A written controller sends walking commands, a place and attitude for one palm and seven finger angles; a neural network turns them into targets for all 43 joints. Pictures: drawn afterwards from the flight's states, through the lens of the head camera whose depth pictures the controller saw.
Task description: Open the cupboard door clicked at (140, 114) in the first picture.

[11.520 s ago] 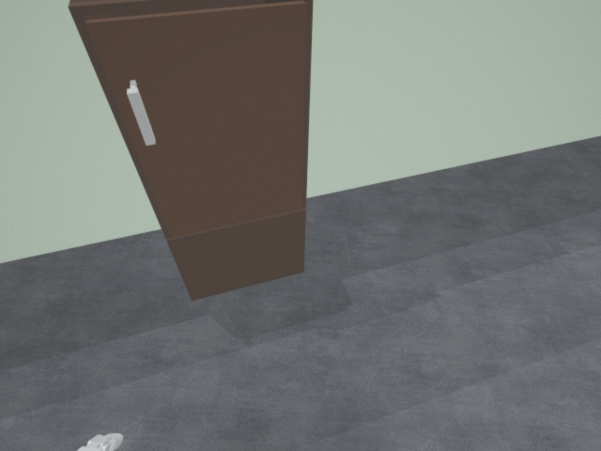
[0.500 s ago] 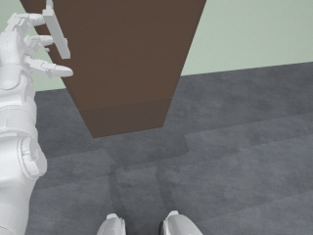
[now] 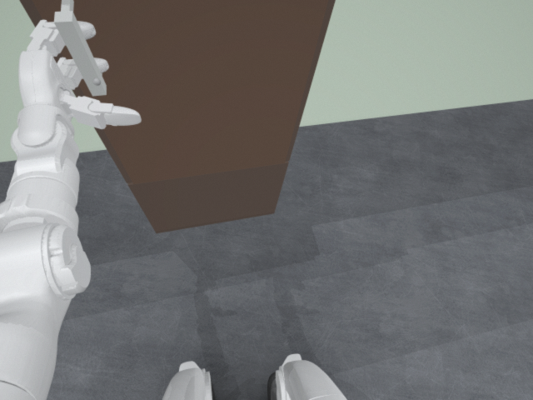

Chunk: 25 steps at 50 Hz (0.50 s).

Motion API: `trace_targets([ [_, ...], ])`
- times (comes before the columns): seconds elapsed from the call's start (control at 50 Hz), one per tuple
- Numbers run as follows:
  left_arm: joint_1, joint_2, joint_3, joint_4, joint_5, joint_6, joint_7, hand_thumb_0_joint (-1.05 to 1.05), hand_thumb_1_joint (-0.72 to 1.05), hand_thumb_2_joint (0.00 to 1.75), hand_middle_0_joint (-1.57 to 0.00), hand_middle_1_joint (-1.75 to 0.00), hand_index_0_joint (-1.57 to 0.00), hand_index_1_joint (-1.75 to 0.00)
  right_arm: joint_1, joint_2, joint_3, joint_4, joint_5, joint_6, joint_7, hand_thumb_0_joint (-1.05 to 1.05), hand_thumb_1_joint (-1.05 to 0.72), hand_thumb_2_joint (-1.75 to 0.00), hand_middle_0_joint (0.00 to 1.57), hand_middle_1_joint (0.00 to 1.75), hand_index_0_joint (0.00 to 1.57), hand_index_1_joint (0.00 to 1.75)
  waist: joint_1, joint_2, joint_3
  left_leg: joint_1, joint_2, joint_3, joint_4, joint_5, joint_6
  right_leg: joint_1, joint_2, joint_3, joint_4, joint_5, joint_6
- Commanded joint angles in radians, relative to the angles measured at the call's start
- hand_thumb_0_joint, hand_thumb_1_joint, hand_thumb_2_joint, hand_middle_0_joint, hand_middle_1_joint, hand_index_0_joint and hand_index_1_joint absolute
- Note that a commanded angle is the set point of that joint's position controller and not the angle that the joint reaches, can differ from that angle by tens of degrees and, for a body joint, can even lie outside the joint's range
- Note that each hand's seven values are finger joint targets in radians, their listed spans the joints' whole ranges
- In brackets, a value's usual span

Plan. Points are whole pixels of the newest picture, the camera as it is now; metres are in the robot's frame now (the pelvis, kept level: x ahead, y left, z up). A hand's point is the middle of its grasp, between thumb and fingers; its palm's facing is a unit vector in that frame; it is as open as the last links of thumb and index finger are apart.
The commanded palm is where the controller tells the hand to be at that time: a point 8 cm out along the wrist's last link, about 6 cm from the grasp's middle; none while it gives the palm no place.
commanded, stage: slide the fingers in behind the handle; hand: left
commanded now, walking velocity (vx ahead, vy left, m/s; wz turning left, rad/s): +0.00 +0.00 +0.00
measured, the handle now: (83, 48) +0.60 +0.20 +0.11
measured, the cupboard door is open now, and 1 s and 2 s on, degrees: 0 0 10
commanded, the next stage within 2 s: close the thumb around the handle in 0.68 s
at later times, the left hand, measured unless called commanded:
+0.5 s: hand (106, 78) +0.55 +0.17 +0.11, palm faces +0.11 -0.99 -0.02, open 14.1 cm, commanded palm +0.53 +0.20 +0.10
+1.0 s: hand (99, 76) +0.56 +0.18 +0.11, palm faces +0.10 -0.99 +0.00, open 12.6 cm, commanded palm +0.53 +0.21 +0.10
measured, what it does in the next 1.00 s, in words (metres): stands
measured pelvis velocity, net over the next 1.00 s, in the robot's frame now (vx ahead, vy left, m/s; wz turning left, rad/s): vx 0.01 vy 0.01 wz -0.01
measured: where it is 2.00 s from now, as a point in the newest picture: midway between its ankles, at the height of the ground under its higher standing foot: outside the picture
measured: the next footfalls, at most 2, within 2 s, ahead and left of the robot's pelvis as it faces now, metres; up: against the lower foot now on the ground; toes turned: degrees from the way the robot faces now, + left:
none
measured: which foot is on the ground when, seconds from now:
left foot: down 0.00-1.00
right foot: down 0.00-1.00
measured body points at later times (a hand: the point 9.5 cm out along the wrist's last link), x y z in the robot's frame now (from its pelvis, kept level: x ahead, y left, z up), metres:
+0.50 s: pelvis +0.01 +0.00 +0.00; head +0.14 +0.01 +0.43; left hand +0.54 +0.22 +0.11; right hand -0.02 -0.26 -0.11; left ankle +0.02 +0.12 -0.68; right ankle +0.00 -0.11 -0.68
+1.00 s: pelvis +0.01 +0.01 +0.00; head +0.14 +0.03 +0.43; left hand +0.55 +0.23 +0.11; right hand -0.03 -0.25 -0.10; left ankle +0.02 +0.12 -0.68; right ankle +0.00 -0.11 -0.68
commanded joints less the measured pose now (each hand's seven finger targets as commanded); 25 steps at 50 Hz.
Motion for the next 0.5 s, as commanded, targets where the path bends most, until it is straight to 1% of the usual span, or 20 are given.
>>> trace_targets([
  [0.0,-0.529,0.222,0.016,-0.233,-0.004,-0.061,0.020,0.00,-0.50,0.30,-0.30,-1.20,-0.30,-1.20,0.199,-0.174,-0.062,-0.028,-0.006,-0.018,-0.009,0.00,-0.90,-0.90,0.20,0.30,0.20,0.30,-0.029,0.143,-0.489,0.412,-0.042,-0.045,-0.061,0.337,0.034,0.116,0.027,0.045,-0.100,0.316,0.012],
  [0.04,-0.506,0.177,-0.017,-0.213,0.004,-0.059,0.030,0.00,-0.50,0.30,-0.30,-1.20,-0.30,-1.20,0.200,-0.170,-0.062,-0.028,-0.008,-0.020,-0.003,0.00,-0.90,-0.90,0.20,0.30,0.20,0.30,-0.036,0.127,-0.469,0.401,-0.045,-0.041,-0.061,0.336,0.036,0.116,0.028,0.045,-0.104,0.321,0.014],
  [0.06,-0.493,0.192,0.007,-0.212,0.003,-0.062,0.036,0.00,-0.50,0.30,-0.30,-1.20,-0.30,-1.20,0.206,-0.172,-0.063,-0.029,-0.012,-0.022,-0.002,0.00,-0.90,-0.90,0.20,0.30,0.20,0.30,-0.031,0.101,-0.479,0.391,-0.046,-0.040,-0.057,0.348,0.040,0.137,0.030,0.046,-0.100,0.340,0.014],
  [0.1,-0.476,0.229,0.032,-0.224,0.007,-0.064,0.042,0.00,-0.50,0.30,-0.30,-1.20,-0.30,-1.20,0.206,-0.174,-0.063,-0.034,-0.011,-0.020,-0.001,0.00,-0.90,-0.90,0.20,0.30,0.20,0.30,-0.013,0.121,-0.513,0.389,-0.047,-0.034,-0.059,0.366,0.036,0.168,0.027,0.050,-0.094,0.370,0.013],
  [0.12,-0.470,0.221,0.026,-0.228,0.009,-0.064,0.043,0.00,-0.50,0.30,-0.30,-1.20,-0.30,-1.20,0.202,-0.172,-0.063,-0.038,-0.010,-0.019,0.001,0.00,-0.90,-0.90,0.20,0.30,0.20,0.30,-0.011,0.122,-0.512,0.386,-0.048,-0.031,-0.061,0.367,0.036,0.174,0.028,0.051,-0.094,0.377,0.014],
  [0.16,-0.489,0.157,-0.027,-0.245,0.014,-0.071,0.044,0.00,-0.50,0.30,-0.30,-1.20,-0.30,-1.20,0.204,-0.166,-0.063,-0.037,-0.013,-0.021,0.006,0.00,-0.90,-0.90,0.20,0.30,0.20,0.30,-0.029,0.124,-0.494,0.397,-0.049,-0.030,-0.059,0.376,0.038,0.157,0.028,0.049,-0.096,0.386,0.014],
  [0.2,-0.474,0.164,-0.017,-0.233,0.011,-0.066,0.043,0.00,-0.50,0.30,-0.30,-1.20,-0.30,-1.20,0.206,-0.170,-0.068,-0.031,-0.009,-0.020,0.007,0.00,-0.90,-0.90,0.20,0.30,0.20,0.30,-0.029,0.097,-0.492,0.391,-0.047,-0.027,-0.060,0.362,0.038,0.165,0.030,0.050,-0.105,0.382,0.017],
  [0.22,-0.488,0.182,-0.003,-0.257,0.006,-0.070,0.043,0.00,-0.50,0.30,-0.30,-1.20,-0.30,-1.20,0.207,-0.171,-0.069,-0.032,-0.010,-0.018,0.006,0.00,-0.90,-0.90,0.20,0.30,0.20,0.30,-0.023,0.114,-0.506,0.396,-0.047,-0.027,-0.063,0.367,0.036,0.177,0.030,0.052,-0.102,0.391,0.015],
  [0.26,-0.486,0.148,-0.016,-0.275,-0.004,-0.076,0.040,0.00,-0.50,0.30,-0.30,-1.20,-0.30,-1.20,0.209,-0.167,-0.071,-0.032,-0.012,-0.020,0.008,0.00,-0.90,-0.90,0.20,0.30,0.20,0.30,-0.024,0.124,-0.528,0.422,-0.051,-0.026,-0.060,0.397,0.037,0.184,0.032,0.051,-0.100,0.419,0.012],
  [0.28,-0.456,0.155,-0.007,-0.249,-0.007,-0.072,0.037,0.00,-0.50,0.30,-0.30,-1.20,-0.30,-1.20,0.207,-0.165,-0.072,-0.029,-0.008,-0.020,0.008,0.00,-0.90,-0.90,0.20,0.30,0.20,0.30,-0.015,0.112,-0.516,0.410,-0.050,-0.024,-0.060,0.397,0.035,0.190,0.032,0.052,-0.103,0.426,0.013],
  [0.3,-0.461,0.186,0.016,-0.261,-0.008,-0.075,0.038,0.00,-0.50,0.30,-0.30,-1.20,-0.30,-1.20,0.211,-0.169,-0.070,-0.028,-0.009,-0.018,0.007,0.00,-0.90,-0.90,0.20,0.30,0.20,0.30,-0.012,0.101,-0.517,0.403,-0.049,-0.026,-0.064,0.397,0.036,0.204,0.032,0.051,-0.101,0.430,0.014],
  [0.32,-0.446,0.178,0.008,-0.251,-0.005,-0.073,0.037,0.00,-0.50,0.30,-0.30,-1.20,-0.30,-1.20,0.207,-0.168,-0.071,-0.029,-0.007,-0.017,0.007,0.00,-0.90,-0.90,0.20,0.30,0.20,0.30,-0.013,0.106,-0.510,0.408,-0.049,-0.025,-0.066,0.400,0.035,0.196,0.032,0.051,-0.102,0.429,0.013],
  [0.34,-0.444,0.145,-0.017,-0.247,-0.005,-0.072,0.036,0.00,-0.50,0.30,-0.30,-1.20,-0.30,-1.20,0.205,-0.163,-0.070,-0.031,-0.005,-0.017,0.008,0.00,-0.90,-0.90,0.20,0.30,0.20,0.30,-0.017,0.088,-0.487,0.397,-0.050,-0.024,-0.068,0.389,0.036,0.191,0.033,0.049,-0.105,0.422,0.014],
  [0.36,-0.470,0.113,-0.042,-0.249,-0.005,-0.075,0.036,0.00,-0.50,0.30,-0.30,-1.20,-0.30,-1.20,0.204,-0.160,-0.069,-0.029,-0.008,-0.020,0.010,0.00,-0.90,-0.90,0.20,0.30,0.20,0.30,-0.029,0.109,-0.469,0.406,-0.051,-0.027,-0.066,0.386,0.037,0.167,0.033,0.048,-0.106,0.413,0.012],
  [0.38,-0.472,0.122,-0.030,-0.232,-0.005,-0.072,0.039,0.00,-0.50,0.30,-0.30,-1.20,-0.30,-1.20,0.205,-0.163,-0.072,-0.021,-0.007,-0.020,0.009,0.00,-0.90,-0.90,0.20,0.30,0.20,0.30,-0.034,0.090,-0.455,0.403,-0.048,-0.028,-0.065,0.377,0.037,0.155,0.032,0.045,-0.110,0.401,0.015],
  [0.4,-0.467,0.186,0.015,-0.235,-0.002,-0.074,0.043,0.00,-0.50,0.30,-0.30,-1.20,-0.30,-1.20,0.207,-0.171,-0.072,-0.021,-0.007,-0.018,0.007,0.00,-0.90,-0.90,0.20,0.30,0.20,0.30,-0.021,0.096,-0.464,0.393,-0.048,-0.027,-0.065,0.376,0.037,0.169,0.031,0.051,-0.108,0.400,0.015],
  [0.42,-0.459,0.168,-0.004,-0.216,-0.001,-0.067,0.043,0.00,-0.50,0.30,-0.30,-1.20,-0.30,-1.20,0.203,-0.168,-0.069,-0.026,-0.005,-0.017,0.007,0.00,-0.90,-0.90,0.20,0.30,0.20,0.30,-0.027,0.095,-0.450,0.379,-0.052,-0.022,-0.070,0.356,0.038,0.171,0.031,0.053,-0.113,0.391,0.015],
  [0.44,-0.463,0.174,-0.001,-0.213,0.001,-0.067,0.044,0.00,-0.50,0.30,-0.30,-1.20,-0.30,-1.20,0.205,-0.168,-0.069,-0.024,-0.005,-0.017,0.006,0.00,-0.90,-0.90,0.20,0.30,0.20,0.30,-0.027,0.079,-0.446,0.367,-0.051,-0.025,-0.070,0.352,0.038,0.176,0.029,0.053,-0.110,0.389,0.014],
  [0.46,-0.481,0.156,-0.014,-0.228,0.002,-0.073,0.044,0.00,-0.50,0.30,-0.30,-1.20,-0.30,-1.20,0.205,-0.165,-0.068,-0.024,-0.008,-0.019,0.006,0.00,-0.90,-0.90,0.20,0.30,0.20,0.30,-0.030,0.111,-0.450,0.391,-0.051,-0.028,-0.068,0.374,0.038,0.160,0.029,0.050,-0.105,0.398,0.012],
  [0.48,-0.465,0.158,-0.005,-0.221,0.001,-0.073,0.044,0.00,-0.50,0.30,-0.30,-1.20,-0.30,-1.20,0.206,-0.166,-0.069,-0.024,-0.008,-0.019,0.007,0.00,-0.90,-0.90,0.20,0.30,0.20,0.30,-0.024,0.100,-0.462,0.403,-0.049,-0.030,-0.067,0.385,0.036,0.157,0.029,0.047,-0.103,0.399,0.012],
])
